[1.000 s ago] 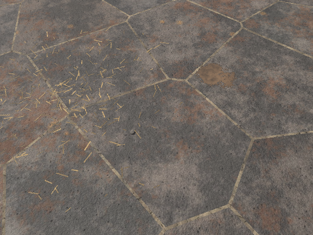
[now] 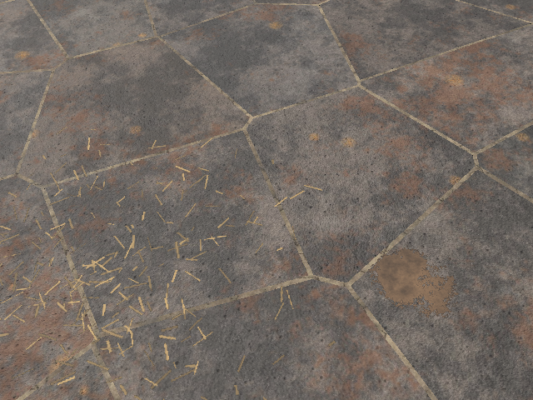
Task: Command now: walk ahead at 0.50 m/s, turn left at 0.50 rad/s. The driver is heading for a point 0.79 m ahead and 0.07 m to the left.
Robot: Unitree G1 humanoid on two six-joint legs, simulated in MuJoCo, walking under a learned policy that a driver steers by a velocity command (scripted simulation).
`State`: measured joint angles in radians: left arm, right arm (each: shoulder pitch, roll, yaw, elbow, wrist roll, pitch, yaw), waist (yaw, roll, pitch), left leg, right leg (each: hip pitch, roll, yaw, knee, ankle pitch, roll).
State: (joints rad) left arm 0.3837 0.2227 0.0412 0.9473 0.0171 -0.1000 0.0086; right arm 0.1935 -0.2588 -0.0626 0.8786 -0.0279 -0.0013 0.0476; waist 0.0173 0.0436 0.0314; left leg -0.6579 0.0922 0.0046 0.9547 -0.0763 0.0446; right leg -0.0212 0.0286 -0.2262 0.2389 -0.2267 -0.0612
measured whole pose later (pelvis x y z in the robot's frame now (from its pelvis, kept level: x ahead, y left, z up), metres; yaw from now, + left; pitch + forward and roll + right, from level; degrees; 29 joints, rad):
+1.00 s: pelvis +0.54 +0.05 -0.01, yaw -3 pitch +0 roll -1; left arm 0.31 0.26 0.07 0.91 0.00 -0.04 -0.01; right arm 0.17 -0.24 -0.02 0.82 -0.04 -0.06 0.01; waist 0.01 0.03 0.05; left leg -0.56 0.09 -0.04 1.12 -0.29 -0.01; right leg -0.19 0.15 0.00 0.36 -0.17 -0.15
